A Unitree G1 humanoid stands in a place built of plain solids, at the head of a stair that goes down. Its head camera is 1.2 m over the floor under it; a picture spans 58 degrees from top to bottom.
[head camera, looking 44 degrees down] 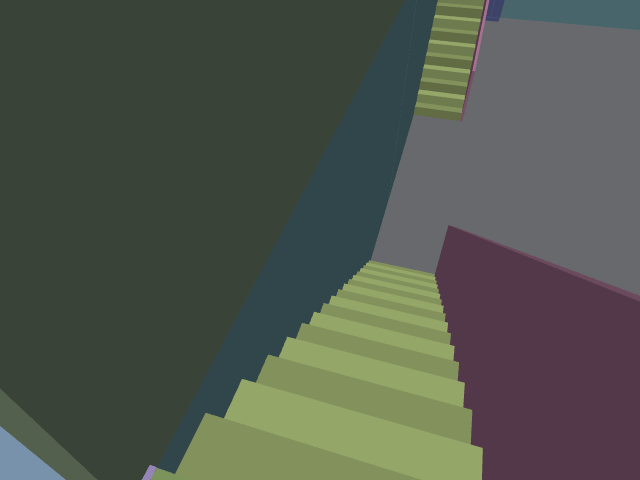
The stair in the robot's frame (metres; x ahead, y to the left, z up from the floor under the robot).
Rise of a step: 0.19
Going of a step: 0.23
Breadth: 0.92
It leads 17 degrees to the right of straight ahead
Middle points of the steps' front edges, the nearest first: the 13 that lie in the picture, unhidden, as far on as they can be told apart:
0.50 -0.07 -0.19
0.72 -0.13 -0.38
0.94 -0.20 -0.58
1.17 -0.27 -0.77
1.39 -0.33 -0.96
1.62 -0.40 -1.15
1.84 -0.47 -1.34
2.07 -0.54 -1.54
2.29 -0.60 -1.73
2.51 -0.67 -1.92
2.74 -0.74 -2.11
2.96 -0.80 -2.31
3.19 -0.87 -2.50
